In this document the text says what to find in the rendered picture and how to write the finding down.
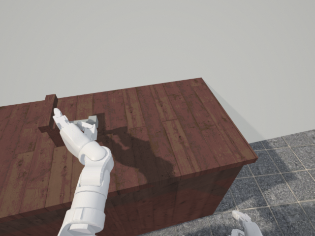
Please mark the left robot forearm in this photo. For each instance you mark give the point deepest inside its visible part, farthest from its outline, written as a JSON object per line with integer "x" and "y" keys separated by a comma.
{"x": 86, "y": 216}

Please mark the counter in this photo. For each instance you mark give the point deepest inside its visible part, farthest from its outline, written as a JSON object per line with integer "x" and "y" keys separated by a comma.
{"x": 175, "y": 149}

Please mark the right robot hand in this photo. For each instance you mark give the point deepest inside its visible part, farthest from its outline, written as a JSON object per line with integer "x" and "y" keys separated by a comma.
{"x": 250, "y": 228}

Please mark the tap lever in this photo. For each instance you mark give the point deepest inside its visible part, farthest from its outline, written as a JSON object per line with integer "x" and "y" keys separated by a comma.
{"x": 91, "y": 120}

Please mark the left robot hand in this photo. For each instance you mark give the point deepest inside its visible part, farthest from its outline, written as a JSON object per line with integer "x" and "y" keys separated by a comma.
{"x": 72, "y": 136}

